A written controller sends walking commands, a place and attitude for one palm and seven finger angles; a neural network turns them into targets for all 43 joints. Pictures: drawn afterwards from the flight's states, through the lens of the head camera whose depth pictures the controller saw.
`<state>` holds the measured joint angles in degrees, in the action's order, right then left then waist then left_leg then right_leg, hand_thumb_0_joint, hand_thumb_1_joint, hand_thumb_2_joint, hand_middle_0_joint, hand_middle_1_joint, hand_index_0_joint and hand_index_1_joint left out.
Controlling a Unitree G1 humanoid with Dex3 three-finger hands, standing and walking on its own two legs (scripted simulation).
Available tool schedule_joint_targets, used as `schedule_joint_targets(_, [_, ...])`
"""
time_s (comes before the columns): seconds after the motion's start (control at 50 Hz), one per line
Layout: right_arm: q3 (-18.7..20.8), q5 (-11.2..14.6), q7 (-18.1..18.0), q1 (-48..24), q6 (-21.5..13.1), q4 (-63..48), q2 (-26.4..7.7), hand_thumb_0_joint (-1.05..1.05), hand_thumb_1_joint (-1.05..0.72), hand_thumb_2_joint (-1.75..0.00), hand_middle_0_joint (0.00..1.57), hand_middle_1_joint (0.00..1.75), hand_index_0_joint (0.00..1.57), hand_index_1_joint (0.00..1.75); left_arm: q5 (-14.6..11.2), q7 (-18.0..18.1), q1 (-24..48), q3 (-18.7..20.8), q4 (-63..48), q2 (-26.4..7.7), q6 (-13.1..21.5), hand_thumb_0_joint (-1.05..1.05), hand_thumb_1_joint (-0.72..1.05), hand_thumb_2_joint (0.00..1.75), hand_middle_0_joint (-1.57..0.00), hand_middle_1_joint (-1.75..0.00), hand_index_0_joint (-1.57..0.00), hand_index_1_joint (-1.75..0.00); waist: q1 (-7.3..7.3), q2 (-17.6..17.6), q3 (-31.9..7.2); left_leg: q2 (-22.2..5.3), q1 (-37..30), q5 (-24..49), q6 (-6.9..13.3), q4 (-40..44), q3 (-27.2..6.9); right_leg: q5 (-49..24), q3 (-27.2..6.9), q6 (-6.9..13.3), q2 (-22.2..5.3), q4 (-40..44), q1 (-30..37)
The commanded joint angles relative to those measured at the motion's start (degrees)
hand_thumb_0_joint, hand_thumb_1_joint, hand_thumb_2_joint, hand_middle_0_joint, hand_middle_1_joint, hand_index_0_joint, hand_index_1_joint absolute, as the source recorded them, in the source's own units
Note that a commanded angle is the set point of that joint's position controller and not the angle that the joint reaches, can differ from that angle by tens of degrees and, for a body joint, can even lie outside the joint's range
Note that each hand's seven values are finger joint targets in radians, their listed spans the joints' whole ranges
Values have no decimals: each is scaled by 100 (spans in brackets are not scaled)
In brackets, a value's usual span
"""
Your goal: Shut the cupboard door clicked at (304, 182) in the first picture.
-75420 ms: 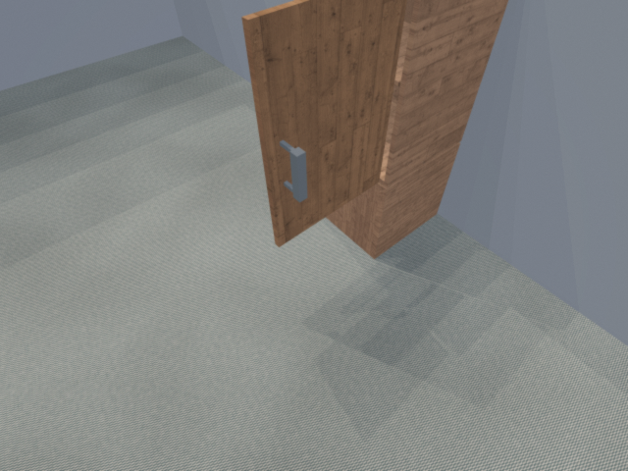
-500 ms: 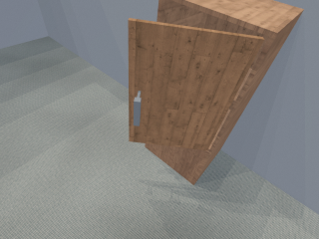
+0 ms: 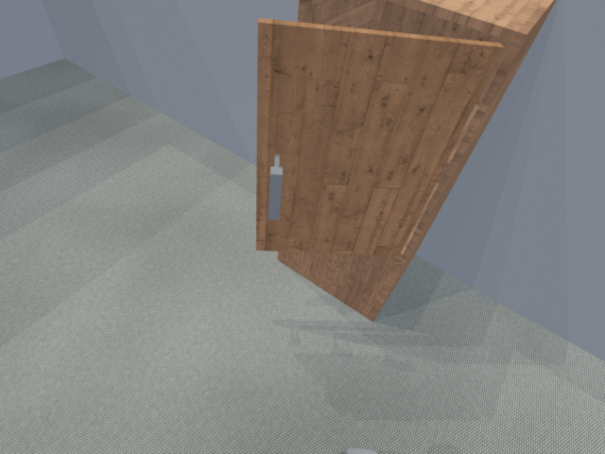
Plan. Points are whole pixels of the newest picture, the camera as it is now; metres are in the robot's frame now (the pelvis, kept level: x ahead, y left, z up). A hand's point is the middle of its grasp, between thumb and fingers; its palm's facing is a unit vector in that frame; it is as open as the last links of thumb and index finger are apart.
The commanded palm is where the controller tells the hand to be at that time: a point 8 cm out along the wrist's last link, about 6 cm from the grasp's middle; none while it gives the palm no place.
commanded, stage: come to a stop and stand still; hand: left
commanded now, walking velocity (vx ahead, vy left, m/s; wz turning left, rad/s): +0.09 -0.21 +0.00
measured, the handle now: (275, 187) +0.65 +0.07 -0.08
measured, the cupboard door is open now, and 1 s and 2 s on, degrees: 36 36 36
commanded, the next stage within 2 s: look again from close up in 0.78 s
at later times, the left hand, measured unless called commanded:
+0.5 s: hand out of the picture -0.07 +0.15 -0.17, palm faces +0.04 -0.98 -0.20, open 7.3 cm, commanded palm none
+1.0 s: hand out of the picture -0.03 +0.14 -0.17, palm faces +0.04 -0.99 -0.17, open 7.3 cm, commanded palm none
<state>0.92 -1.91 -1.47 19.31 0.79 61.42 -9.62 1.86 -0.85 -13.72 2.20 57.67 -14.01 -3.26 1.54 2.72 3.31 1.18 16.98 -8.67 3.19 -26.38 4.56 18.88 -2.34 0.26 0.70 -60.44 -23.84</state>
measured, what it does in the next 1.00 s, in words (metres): steps on the spot: right foot, then left foot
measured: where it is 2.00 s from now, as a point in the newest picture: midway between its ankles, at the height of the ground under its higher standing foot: outside the picture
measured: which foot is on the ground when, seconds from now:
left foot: down 0.00-0.38, up 0.40-0.58, down 0.60-1.00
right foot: up 0.00-0.36, down 0.38-1.00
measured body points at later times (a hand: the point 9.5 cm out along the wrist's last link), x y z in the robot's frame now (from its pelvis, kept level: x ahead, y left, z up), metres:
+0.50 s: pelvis -0.02 -0.02 +0.01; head -0.02 -0.03 +0.45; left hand -0.07 +0.20 -0.15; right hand -0.03 -0.25 -0.16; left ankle +0.02 +0.08 -0.71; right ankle -0.07 -0.11 -0.74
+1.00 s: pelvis -0.01 -0.02 +0.01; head +0.00 -0.02 +0.45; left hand -0.04 +0.19 -0.16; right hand -0.02 -0.24 -0.16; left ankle +0.00 +0.10 -0.74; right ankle -0.07 -0.11 -0.74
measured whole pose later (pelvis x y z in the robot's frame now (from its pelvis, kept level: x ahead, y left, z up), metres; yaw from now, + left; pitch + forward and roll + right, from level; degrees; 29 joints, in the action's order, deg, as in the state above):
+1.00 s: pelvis -0.01 -0.02 +0.01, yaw +1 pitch -1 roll +1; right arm 0.0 -0.8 -2.8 14.4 -0.1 68.0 -7.4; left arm 0.8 1.9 -17.8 -0.3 64.6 -6.9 0.6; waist 0.0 0.5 2.4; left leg -0.7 10.0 -10.9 0.0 -21.9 4.1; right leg 17.2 5.1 2.1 0.2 -21.5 -3.4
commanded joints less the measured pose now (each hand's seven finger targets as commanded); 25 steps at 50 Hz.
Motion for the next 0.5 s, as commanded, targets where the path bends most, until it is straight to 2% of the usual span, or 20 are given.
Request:
schedule_joint_targets(0.0, [290, 61, -136, -10, -259, -323, -1038, 0, -90, -90, 20, 30, 20, 30, -36, 27, -861, 175, -115, -364, -1, 0, 90, 90, -20, -30, -20, -30, -243, -848, -388, -1476, -277, -1983, -344, 2097, -1731, -552, -136, -101, -172, -244, -319])
schedule_joint_targets(0.04, [335, 49, -133, 197, -252, -230, -966, 0, -90, -90, 20, 30, 20, 30, -30, 19, -682, 170, -222, -282, -2, 0, 90, 90, -20, -30, -20, -30, -118, -870, -388, -1511, -435, -2021, -161, 2077, -1613, -405, 16, -113, -180, 138, -396])
schedule_joint_targets(0.06, [359, 45, -131, 293, -245, -207, -944, 0, -90, -90, 20, 30, 20, 30, -19, 16, -573, 165, -273, -260, -2, 0, 90, 90, -20, -30, -20, -30, -54, -839, -226, -1524, -378, -2094, -154, 2129, -1610, -374, 101, -120, -186, 314, -414])
schedule_joint_targets(0.1, [400, 28, -138, 409, -200, -135, -893, 0, -90, -90, 20, 30, 20, 30, -15, 28, -573, 192, -294, -173, -71, 0, 90, 90, -20, -30, -20, -30, -23, -1032, -40, -1559, -174, -2475, -306, 2366, -1712, -210, 224, -113, -171, 634, -288])
schedule_joint_targets(0.14, [434, 17, -133, 379, -153, -118, -898, 0, -90, -90, 20, 30, 20, 30, -22, 39, -732, 212, -276, -129, -121, 0, 90, 90, -20, -30, -20, -30, -51, -1222, 2, -1505, -58, -2697, -443, 2522, -1642, 3, 386, -93, -125, 1041, -13])
schedule_joint_targets(0.18, [457, -3, -124, 365, -116, -97, -874, 0, -90, -90, 20, 30, 20, 30, -34, 52, -850, 217, -235, -54, -136, 0, 90, 90, -20, -30, -20, -30, -48, -1221, -11, -1465, 33, -2688, -428, 2594, -1567, 270, 531, -51, -70, 1541, 395])
schedule_joint_targets(0.24, [495, -30, -99, 192, -47, -122, -932, 0, -90, -90, 20, 30, 20, 30, -76, 94, -1344, 195, -80, 179, -106, 0, 90, 90, -20, -30, -20, -30, -154, -1195, -204, -1429, 201, -2461, -300, 2606, -1386, 670, 784, 68, 89, 2546, 1363])
schedule_joint_targets(0.26, [488, -28, -84, 145, -26, -103, -887, 0, -90, -90, 20, 30, 20, 30, -88, 117, -1507, 177, 3, 201, -79, 0, 90, 90, -20, -30, -20, -30, -199, -1050, -177, -1335, 275, -2295, -292, 2532, -1329, 593, 819, 109, 151, 3022, 1664])
schedule_joint_targets(0.28, [482, -19, -80, 142, 6, -70, -845, 0, -90, -90, 20, 30, 20, 30, -93, 136, -1764, 164, 144, 275, -61, 0, 90, 90, -20, -30, -20, -30, -261, -890, -204, -1195, 409, -2312, -429, 2415, -1162, 391, 925, 144, 252, 3575, 2120])
schedule_joint_targets(0.3, [475, 9, -71, 93, 35, -48, -749, 0, -90, -90, 20, 30, 20, 30, -83, 172, -2050, 167, 262, 273, -29, 0, 90, 90, -20, -30, -20, -30, -342, -615, -152, -975, 580, -2236, -603, 2142, -916, 84, 903, 181, 219, 4261, 2499])
schedule_joint_targets(0.32, [436, 70, -63, 153, 58, -19, -497, 0, -90, -90, 20, 30, 20, 30, -48, 233, -2114, 174, 298, 124, 12, 0, 90, 90, -20, -30, -20, -30, -311, -66, -72, -587, 848, -1961, -803, 1423, -569, 216, 391, 335, -228, 4919, 2654])
schedule_joint_targets(0.34, [346, 149, -64, 175, 80, -22, -122, 0, -90, -90, 20, 30, 20, 30, -5, 304, -1872, 184, 250, -136, 77, 0, 90, 90, -20, -30, -20, -30, -179, 971, 68, -68, 889, -1544, -828, -73, -60, 1393, -1030, 743, -1343, 5536, 1924])
schedule_joint_targets(0.36, [336, 105, -33, 105, 104, -41, -70, 0, -90, -90, 20, 30, 20, 30, -2, 355, -984, 132, -12, -258, 130, 0, 90, 90, -20, -30, -20, -30, 37, 895, 559, -159, 602, -1367, -582, -1333, -271, 1868, -1442, 1102, -2055, 5990, 404])
schedule_joint_targets(0.38, [361, 85, 16, 249, 116, -82, -182, 0, -90, -90, 20, 30, 20, 30, -2, 358, -291, 125, -236, -306, 160, 0, 90, 90, -20, -30, -20, -30, 318, 408, 600, -210, 348, -1246, -534, -2193, -452, 1600, -1281, 1219, -2043, 5906, -220])
schedule_joint_targets(0.4, [337, 68, 59, 399, 97, 77, -168, 0, -90, -90, 20, 30, 20, 30, -57, 345, 134, 83, -288, -186, 309, 0, 90, 90, -20, -30, -20, -30, 448, 214, 416, -303, 342, -1025, -468, -2395, -408, 1135, -796, 1051, -1611, 5656, -45])
schedule_joint_targets(0.42, [293, 75, 73, 368, 79, 120, -147, 0, -90, -90, 20, 30, 20, 30, -92, 332, 21, 30, -224, -4, 406, 0, 90, 90, -20, -30, -20, -30, 367, 261, 493, -357, 524, -803, -440, -2307, -366, 345, -443, 907, -1276, 5417, 325])
schedule_joint_targets(0.44, [271, 94, 73, 279, 49, 84, -143, 0, -90, -90, 20, 30, 20, 30, -104, 301, -263, -18, -103, 71, 453, 0, 90, 90, -20, -30, -20, -30, 249, 115, 498, -374, 615, -748, -448, -2195, -319, -163, -252, 858, -1200, 5236, 646])
schedule_joint_targets(0.48, [228, 116, 44, 88, -3, 15, -83, 0, -90, -90, 20, 30, 20, 30, -69, 287, -573, -56, 91, 132, 482, 0, 90, 90, -20, -30, -20, -30, 93, 193, 546, -426, 623, -942, -441, -1634, -242, -1181, -164, 894, -1252, 4922, 1062])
